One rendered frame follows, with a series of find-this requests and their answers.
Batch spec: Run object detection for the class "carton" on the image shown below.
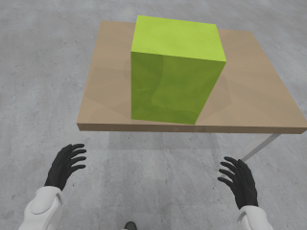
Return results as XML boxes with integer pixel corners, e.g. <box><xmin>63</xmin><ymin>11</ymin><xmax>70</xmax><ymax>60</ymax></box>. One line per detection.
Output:
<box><xmin>130</xmin><ymin>15</ymin><xmax>226</xmax><ymax>125</ymax></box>

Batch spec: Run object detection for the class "right robot hand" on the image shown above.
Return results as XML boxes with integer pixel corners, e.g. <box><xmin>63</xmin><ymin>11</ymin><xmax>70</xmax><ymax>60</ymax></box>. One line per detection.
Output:
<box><xmin>217</xmin><ymin>156</ymin><xmax>259</xmax><ymax>210</ymax></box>

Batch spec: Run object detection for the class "left robot forearm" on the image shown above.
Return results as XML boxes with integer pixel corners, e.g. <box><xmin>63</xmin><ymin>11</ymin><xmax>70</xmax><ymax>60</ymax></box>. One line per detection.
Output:
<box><xmin>18</xmin><ymin>186</ymin><xmax>63</xmax><ymax>230</ymax></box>

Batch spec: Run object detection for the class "left robot hand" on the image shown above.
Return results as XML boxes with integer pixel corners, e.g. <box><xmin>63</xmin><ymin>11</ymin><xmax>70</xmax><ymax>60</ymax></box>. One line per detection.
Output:
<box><xmin>44</xmin><ymin>144</ymin><xmax>87</xmax><ymax>191</ymax></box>

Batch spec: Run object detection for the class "table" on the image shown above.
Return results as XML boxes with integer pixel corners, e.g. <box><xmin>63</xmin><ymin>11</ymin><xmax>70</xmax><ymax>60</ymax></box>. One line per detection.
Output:
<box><xmin>76</xmin><ymin>20</ymin><xmax>307</xmax><ymax>178</ymax></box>

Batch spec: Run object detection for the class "right robot forearm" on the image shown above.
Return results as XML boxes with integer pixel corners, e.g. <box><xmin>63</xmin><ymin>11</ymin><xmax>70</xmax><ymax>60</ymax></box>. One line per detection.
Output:
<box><xmin>236</xmin><ymin>205</ymin><xmax>273</xmax><ymax>230</ymax></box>

